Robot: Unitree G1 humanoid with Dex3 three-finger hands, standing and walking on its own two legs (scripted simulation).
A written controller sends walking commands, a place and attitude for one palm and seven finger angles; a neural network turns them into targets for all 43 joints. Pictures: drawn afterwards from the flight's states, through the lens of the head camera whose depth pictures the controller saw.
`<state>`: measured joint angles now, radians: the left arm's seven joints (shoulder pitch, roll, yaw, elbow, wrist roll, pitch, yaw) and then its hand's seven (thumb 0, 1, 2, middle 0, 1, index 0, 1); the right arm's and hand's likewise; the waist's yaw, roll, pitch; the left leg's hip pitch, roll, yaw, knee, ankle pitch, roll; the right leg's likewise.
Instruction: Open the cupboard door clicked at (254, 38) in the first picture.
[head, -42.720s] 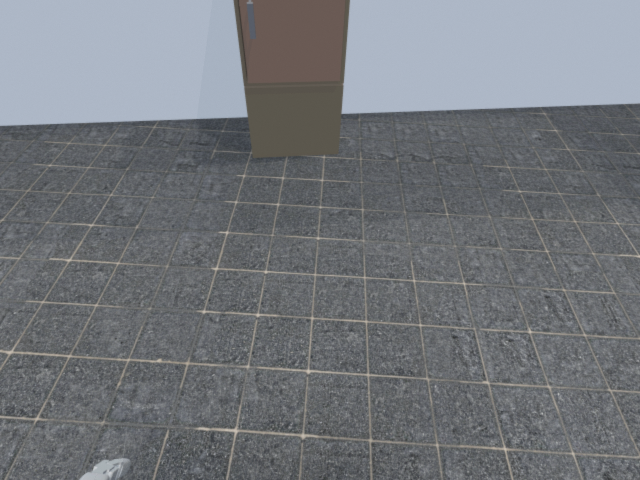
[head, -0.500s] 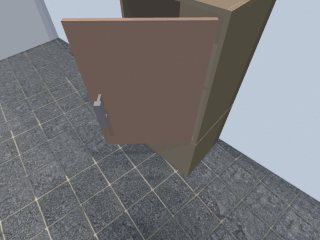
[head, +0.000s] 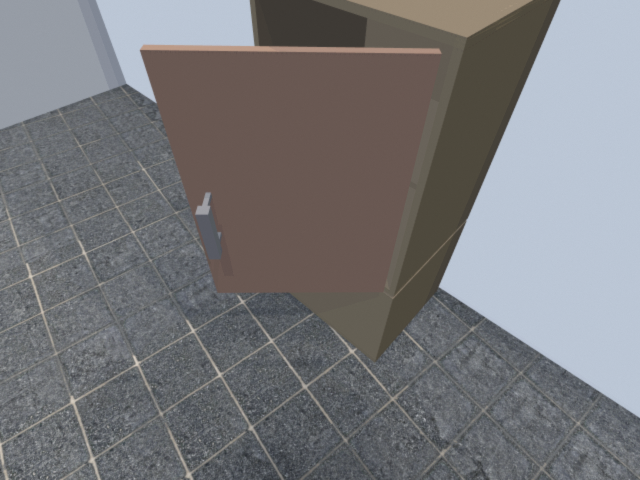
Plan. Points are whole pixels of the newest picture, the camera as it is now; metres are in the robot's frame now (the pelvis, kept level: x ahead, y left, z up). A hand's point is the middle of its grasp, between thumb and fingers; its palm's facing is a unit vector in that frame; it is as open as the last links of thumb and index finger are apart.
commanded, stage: look again from close up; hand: left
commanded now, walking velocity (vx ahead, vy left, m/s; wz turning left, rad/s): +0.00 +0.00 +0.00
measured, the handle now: (211, 226) +0.57 +0.24 -0.07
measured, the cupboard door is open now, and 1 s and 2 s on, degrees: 44 44 44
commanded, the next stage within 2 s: raise the hand with hooked fingers in 0.42 s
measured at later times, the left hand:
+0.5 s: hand out of the picture +0.04 +0.18 -0.17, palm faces +0.00 -0.98 -0.21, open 7.3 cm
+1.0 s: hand (192, 456) +0.17 +0.18 -0.10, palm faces +0.17 -0.99 -0.03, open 8.9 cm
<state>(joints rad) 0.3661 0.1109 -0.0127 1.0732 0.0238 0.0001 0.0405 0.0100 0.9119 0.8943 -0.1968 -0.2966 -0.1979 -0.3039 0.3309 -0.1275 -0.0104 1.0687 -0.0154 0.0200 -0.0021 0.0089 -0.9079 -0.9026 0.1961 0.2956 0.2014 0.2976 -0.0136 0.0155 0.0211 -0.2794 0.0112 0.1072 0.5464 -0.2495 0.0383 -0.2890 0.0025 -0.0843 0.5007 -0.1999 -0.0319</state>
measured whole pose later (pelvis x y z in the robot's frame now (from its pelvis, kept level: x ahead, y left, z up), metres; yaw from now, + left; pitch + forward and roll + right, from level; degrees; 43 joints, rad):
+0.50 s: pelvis +0.03 +0.01 +0.01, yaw -1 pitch -1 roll +1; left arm 0.29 0.14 -0.01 1.09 0.02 -0.02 0.04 0.01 0.92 0.89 -0.20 -0.30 -0.20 -0.30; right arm 0.29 -0.16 0.01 1.11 -0.01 -0.03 -0.02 0.01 -0.91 -0.90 0.20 0.30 0.20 0.30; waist 0.00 0.01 0.03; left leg -0.15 -0.03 0.13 0.41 -0.24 0.06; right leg -0.22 -0.03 -0.05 0.47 -0.23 -0.01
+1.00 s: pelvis +0.02 -0.04 -0.09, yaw +3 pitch +15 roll +1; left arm 0.44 0.20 0.23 0.25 -0.26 -0.57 -0.32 0.02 0.54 0.74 -0.23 -0.53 -0.23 -0.54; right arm 0.10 -0.29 -0.09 0.51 0.01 -0.24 0.00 0.01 -0.91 -0.90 0.20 0.30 0.20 0.30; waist 0.03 -0.07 -0.13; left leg -0.91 0.04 0.04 1.20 -0.55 -0.01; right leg -0.92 -0.02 -0.15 1.19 -0.54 -0.10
